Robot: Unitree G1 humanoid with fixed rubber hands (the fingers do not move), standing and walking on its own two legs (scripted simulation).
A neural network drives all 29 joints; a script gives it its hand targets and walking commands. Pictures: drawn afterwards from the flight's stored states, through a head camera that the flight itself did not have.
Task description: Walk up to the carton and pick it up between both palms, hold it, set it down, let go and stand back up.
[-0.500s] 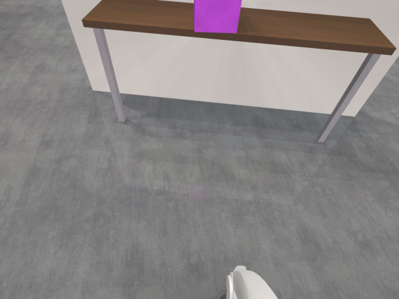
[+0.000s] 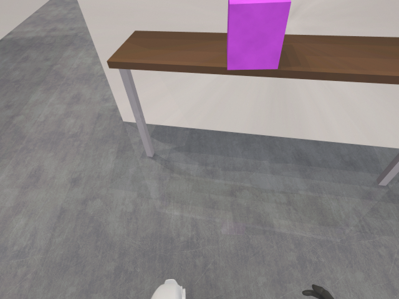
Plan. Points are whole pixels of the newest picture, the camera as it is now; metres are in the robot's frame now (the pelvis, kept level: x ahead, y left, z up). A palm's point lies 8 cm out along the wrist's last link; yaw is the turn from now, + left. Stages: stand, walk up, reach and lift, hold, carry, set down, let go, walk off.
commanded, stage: walk up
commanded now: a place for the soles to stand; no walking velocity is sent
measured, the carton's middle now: (253, 29) +1.10 -0.18 +0.07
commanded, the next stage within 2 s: none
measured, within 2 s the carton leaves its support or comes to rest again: neither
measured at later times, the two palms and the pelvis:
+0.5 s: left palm (131, 232) +0.33 +0.23 -0.14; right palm (332, 286) +0.19 -0.24 -0.10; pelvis +0.24 +0.00 +0.00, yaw -1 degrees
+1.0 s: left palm (155, 197) +0.42 +0.17 -0.12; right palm (322, 173) +0.49 -0.32 -0.12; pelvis +0.43 -0.08 +0.00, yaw -4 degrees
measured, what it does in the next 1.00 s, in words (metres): walks ahead: left foot, then right foot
